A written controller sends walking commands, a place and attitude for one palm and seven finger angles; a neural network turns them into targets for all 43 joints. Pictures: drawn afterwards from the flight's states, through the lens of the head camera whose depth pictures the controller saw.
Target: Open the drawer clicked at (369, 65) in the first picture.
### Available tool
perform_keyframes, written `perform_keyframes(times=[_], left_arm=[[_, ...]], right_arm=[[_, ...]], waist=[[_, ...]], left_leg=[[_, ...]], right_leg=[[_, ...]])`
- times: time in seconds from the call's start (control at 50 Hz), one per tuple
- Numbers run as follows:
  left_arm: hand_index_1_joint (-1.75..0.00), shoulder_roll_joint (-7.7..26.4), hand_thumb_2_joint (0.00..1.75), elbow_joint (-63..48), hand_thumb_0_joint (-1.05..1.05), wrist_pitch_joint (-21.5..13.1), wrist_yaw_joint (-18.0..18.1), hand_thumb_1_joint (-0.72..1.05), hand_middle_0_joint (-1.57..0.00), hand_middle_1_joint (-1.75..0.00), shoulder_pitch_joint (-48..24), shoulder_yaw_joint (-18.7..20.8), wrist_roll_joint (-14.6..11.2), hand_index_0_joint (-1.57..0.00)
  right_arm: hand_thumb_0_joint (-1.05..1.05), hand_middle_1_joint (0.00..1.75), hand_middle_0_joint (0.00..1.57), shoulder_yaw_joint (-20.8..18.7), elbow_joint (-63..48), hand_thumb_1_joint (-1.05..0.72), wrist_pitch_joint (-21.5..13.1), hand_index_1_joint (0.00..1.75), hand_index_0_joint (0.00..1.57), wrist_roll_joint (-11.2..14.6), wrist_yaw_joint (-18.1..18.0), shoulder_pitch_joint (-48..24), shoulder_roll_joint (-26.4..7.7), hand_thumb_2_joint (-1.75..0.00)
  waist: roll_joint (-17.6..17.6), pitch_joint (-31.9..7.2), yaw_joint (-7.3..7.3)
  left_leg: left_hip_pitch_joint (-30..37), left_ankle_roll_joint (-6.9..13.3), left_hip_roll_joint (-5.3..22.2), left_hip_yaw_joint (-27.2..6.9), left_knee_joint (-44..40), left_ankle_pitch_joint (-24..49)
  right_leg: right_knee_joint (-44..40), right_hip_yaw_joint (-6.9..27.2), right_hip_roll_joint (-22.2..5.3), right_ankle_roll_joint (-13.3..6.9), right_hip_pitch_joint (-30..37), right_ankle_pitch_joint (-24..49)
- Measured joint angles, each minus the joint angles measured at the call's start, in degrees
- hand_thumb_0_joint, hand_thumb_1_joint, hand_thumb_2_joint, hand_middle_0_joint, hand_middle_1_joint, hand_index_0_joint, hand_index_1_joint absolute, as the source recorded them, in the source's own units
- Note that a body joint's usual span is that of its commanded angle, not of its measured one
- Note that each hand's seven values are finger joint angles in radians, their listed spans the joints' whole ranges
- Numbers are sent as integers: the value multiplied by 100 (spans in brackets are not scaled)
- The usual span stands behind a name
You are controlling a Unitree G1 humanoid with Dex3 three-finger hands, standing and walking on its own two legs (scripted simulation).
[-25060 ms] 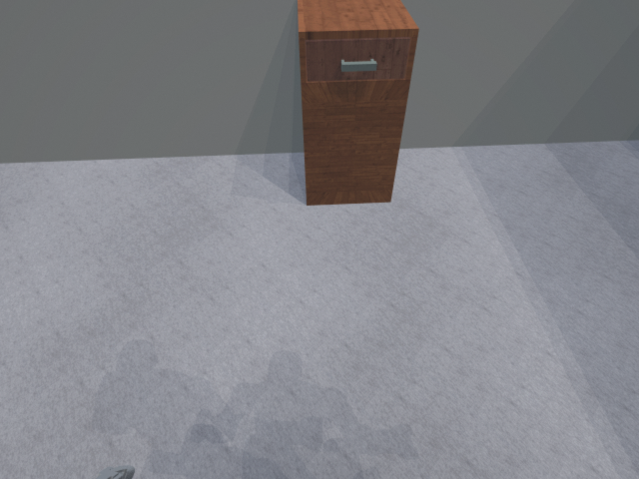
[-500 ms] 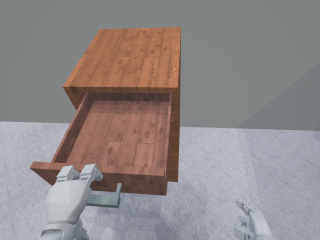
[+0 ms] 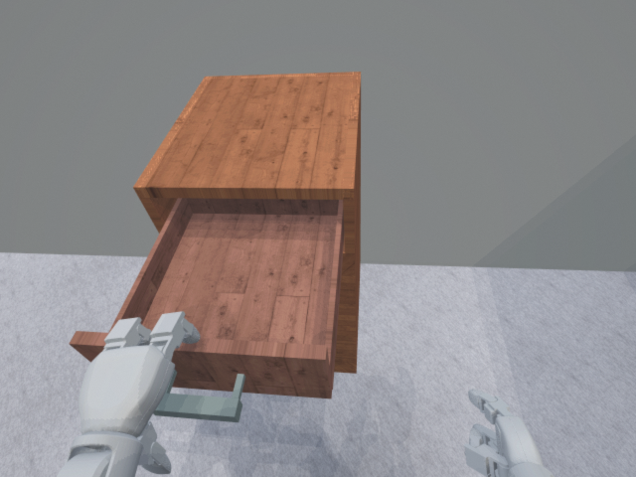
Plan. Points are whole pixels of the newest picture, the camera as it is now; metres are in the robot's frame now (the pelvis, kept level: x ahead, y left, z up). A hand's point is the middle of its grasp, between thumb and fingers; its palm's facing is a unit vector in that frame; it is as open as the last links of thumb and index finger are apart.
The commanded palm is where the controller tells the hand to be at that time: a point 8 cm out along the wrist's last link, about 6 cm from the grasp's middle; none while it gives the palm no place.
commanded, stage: lift the hand off the handle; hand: left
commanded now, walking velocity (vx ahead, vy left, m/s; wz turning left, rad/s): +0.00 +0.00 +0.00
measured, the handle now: (200, 392) +0.24 +0.21 -0.06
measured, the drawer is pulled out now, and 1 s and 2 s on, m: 0.30 0.30 0.30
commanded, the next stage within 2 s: draw the hand back to the body in 0.58 s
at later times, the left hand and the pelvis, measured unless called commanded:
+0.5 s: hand (142, 381) +0.20 +0.22 +0.08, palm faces +0.06 -0.15 -0.99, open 13.9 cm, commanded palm +0.17 +0.22 +0.14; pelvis +0.00 +0.01 +0.01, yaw +0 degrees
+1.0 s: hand (121, 387) +0.19 +0.23 +0.10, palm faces +0.06 -0.14 -0.99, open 13.9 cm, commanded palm +0.16 +0.23 +0.15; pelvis +0.00 +0.01 +0.01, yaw +0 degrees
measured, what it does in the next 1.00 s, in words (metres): stands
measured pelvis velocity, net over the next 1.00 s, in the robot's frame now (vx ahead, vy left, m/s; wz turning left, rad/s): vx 0.00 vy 0.01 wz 0.00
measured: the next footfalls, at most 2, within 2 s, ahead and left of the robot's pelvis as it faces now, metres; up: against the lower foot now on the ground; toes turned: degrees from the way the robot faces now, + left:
none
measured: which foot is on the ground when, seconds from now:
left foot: down 0.00-1.00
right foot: down 0.00-1.00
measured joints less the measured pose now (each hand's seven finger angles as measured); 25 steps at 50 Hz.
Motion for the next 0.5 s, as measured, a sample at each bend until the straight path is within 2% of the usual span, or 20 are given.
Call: perform_keyframes(times=[0.34,0.5], left_arm=[[-120,131,30,-533,0,-63,-368,-49,-32,-120,133,140,-179,-32],[-120,147,30,-856,0,18,-491,-49,-32,-120,209,126,-225,-32]], right_arm=[[1,30,20,15,-29,-90,7,30,20,4,15,-19,-33,-90],[1,30,20,51,-68,-90,50,30,20,49,64,-6,-12,-90]], waist=[[65,102,96],[89,104,104]], left_leg=[[325,19,-18,-24,-302,123],[466,39,-27,16,-437,167]], right_leg=[[-361,-21,-6,26,361,148],[-502,21,-13,50,491,211]])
